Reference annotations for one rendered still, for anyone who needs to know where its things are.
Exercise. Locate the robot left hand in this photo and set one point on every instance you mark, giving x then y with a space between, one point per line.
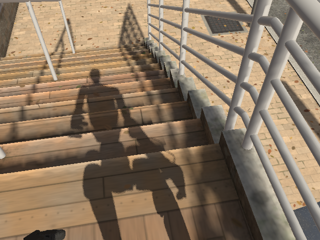
55 234

